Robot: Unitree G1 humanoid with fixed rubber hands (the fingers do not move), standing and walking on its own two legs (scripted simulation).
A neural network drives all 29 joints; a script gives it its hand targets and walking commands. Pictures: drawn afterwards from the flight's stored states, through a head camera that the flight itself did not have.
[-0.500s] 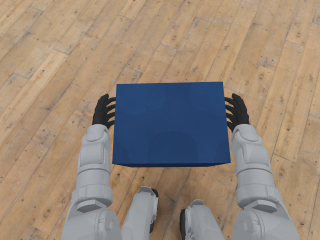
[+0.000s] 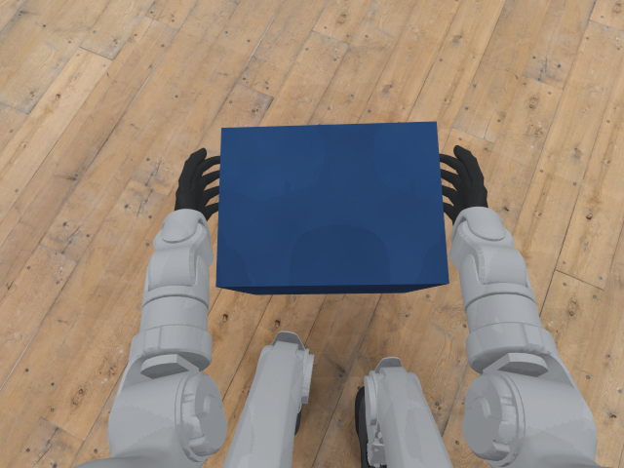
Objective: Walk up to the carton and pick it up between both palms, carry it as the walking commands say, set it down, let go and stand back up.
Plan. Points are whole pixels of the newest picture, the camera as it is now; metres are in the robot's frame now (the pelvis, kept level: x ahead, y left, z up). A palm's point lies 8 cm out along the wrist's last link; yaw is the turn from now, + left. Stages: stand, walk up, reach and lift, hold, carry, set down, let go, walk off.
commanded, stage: set down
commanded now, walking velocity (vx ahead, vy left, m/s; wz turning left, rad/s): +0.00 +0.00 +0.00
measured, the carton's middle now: (328, 224) +0.44 +0.06 -0.15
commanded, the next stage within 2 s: none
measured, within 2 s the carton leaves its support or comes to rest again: neither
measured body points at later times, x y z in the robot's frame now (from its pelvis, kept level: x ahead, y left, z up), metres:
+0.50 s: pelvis -0.02 +0.00 -0.07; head +0.26 +0.03 +0.28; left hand +0.45 +0.23 -0.17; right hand +0.49 -0.11 -0.17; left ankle +0.11 +0.10 -0.54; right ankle +0.04 -0.10 -0.54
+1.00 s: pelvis -0.03 +0.00 -0.14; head +0.30 +0.03 +0.17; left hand +0.48 +0.24 -0.26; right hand +0.51 -0.11 -0.26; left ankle +0.11 +0.11 -0.54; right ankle +0.04 -0.10 -0.54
